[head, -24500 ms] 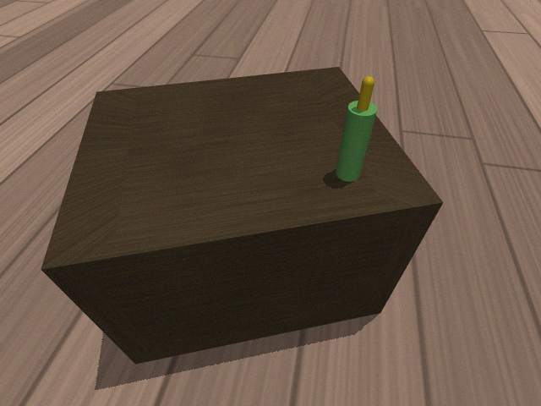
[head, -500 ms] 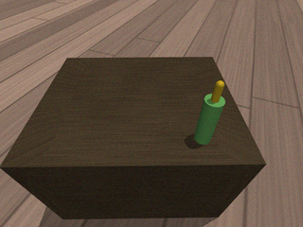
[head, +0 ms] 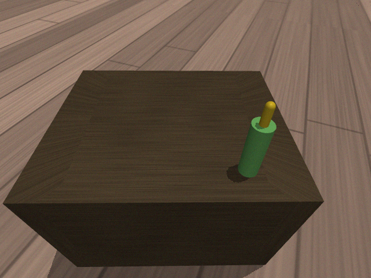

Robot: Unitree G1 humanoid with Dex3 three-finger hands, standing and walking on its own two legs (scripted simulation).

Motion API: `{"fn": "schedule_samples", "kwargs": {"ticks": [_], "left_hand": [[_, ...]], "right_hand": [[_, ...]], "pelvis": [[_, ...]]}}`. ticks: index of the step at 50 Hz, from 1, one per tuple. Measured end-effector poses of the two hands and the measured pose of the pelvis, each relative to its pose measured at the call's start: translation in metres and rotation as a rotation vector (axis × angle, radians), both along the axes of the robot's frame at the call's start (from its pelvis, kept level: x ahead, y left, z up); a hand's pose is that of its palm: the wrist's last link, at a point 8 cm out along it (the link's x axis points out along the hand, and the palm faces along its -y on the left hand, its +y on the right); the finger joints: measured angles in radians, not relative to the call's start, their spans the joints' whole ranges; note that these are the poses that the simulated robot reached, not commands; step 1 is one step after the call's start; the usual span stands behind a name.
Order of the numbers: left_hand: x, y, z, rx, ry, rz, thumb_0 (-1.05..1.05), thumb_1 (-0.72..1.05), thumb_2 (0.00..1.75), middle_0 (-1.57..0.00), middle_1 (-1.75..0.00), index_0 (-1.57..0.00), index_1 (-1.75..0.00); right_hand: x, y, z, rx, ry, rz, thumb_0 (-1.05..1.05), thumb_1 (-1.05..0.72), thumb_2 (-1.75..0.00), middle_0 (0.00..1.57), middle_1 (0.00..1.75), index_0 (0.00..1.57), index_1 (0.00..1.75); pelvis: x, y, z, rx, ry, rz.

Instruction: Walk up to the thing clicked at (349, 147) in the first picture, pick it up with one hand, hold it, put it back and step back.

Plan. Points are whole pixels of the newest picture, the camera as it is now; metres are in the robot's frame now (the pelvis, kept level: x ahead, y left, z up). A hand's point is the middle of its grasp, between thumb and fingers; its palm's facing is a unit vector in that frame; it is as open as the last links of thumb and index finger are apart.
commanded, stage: home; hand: right
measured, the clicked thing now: (257, 140) +0.49 -0.19 +0.01
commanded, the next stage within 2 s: stand in 0.96 s
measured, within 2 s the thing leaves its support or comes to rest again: neither
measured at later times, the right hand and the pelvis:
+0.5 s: hand out of the picture +0.09 -0.24 -0.15, palm faces -0.05 +0.93 -0.36, open 17.2 cm; pelvis +0.02 +0.01 +0.00, yaw +0 degrees
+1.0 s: hand out of the picture +0.10 -0.24 -0.15, palm faces -0.06 +0.93 -0.36, open 17.3 cm; pelvis +0.03 +0.01 +0.00, yaw +1 degrees
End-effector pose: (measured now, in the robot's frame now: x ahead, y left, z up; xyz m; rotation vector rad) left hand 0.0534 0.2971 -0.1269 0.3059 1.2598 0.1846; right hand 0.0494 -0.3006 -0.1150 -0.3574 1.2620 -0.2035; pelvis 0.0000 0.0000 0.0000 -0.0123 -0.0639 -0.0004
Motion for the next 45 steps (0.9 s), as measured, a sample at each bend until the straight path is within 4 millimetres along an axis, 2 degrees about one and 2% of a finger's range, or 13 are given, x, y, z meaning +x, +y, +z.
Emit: {"fn": "schedule_samples", "kwargs": {"ticks": [23, 45], "left_hand": [[0.013, 0.009, 0.001, 0.000, 0.019, 0.015, 0.01, 0.90, 0.90, -0.21, -0.30, -0.20, -0.29], [0.028, 0.013, 0.004, 0.001, -0.002, 0.023, 0.01, 0.90, 0.90, -0.21, -0.30, -0.20, -0.30]], "right_hand": [[0.036, 0.013, 0.001, 0.012, -0.017, 0.015, 0.00, 0.50, -0.07, 0.06, 0.06, 0.07, 0.06], [0.052, 0.018, 0.002, 0.013, -0.029, 0.020, 0.00, 0.51, -0.06, 0.06, 0.05, 0.06, 0.05]], "pelvis": [[0.017, 0.010, 0.002, 0.005, 0.020, 0.006], [0.027, 0.014, 0.003, 0.006, 0.024, 0.017]]}}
